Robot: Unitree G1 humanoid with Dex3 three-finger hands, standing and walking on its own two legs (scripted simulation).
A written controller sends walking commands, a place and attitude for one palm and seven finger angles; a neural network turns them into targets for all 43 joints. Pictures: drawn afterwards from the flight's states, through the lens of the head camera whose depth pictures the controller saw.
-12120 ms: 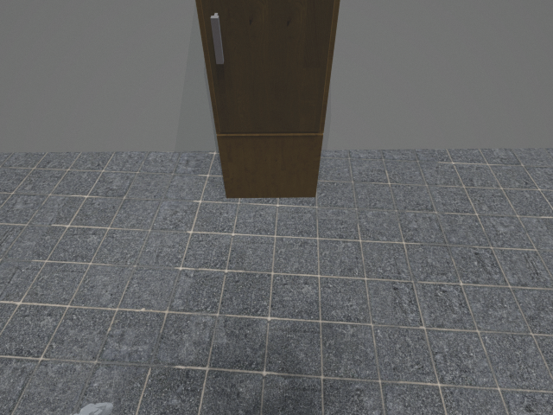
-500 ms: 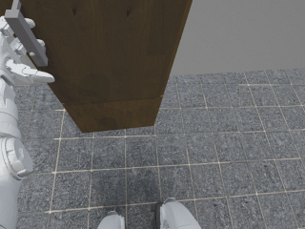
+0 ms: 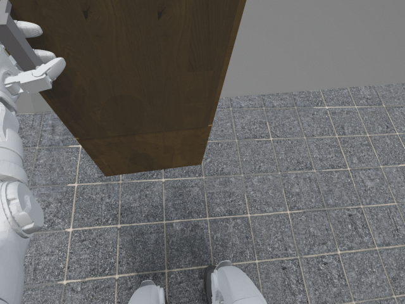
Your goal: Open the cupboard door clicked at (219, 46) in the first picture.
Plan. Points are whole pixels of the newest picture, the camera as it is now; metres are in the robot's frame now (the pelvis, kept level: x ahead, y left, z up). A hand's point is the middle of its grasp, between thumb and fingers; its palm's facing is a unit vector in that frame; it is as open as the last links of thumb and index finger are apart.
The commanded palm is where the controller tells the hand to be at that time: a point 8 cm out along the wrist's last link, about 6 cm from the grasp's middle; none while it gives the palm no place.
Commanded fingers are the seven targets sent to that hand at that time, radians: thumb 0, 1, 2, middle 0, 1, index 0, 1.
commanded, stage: close the thumb around the handle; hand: left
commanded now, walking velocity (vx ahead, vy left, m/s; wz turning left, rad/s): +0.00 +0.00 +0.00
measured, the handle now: (26, 48) +0.57 +0.26 +0.09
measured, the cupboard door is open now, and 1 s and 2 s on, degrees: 0 22 44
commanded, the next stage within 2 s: pull the door open along its arc in 0.24 s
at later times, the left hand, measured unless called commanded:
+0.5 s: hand (37, 73) +0.52 +0.23 +0.09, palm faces +0.05 -1.00 -0.02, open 6.0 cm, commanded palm +0.47 +0.27 +0.09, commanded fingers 0.00 0.90 0.90 -0.40 -1.35 -0.40 -1.35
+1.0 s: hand (67, 137) +0.39 +0.17 +0.09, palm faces +0.37 -0.93 +0.07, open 6.2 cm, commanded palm +0.33 +0.20 +0.09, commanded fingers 0.00 0.90 0.90 -0.40 -1.35 -0.40 -1.35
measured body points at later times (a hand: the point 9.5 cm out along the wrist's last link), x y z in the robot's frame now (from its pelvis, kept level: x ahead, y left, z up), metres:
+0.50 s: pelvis +0.00 +0.00 +0.00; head +0.14 +0.02 +0.43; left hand +0.51 +0.29 +0.10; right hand +0.00 -0.27 -0.10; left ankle -0.04 +0.10 -0.69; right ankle +0.03 -0.12 -0.69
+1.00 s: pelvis +0.01 +0.01 +0.02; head +0.08 +0.00 +0.46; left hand +0.37 +0.22 +0.09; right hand +0.14 -0.23 -0.10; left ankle -0.04 +0.10 -0.69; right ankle +0.03 -0.12 -0.69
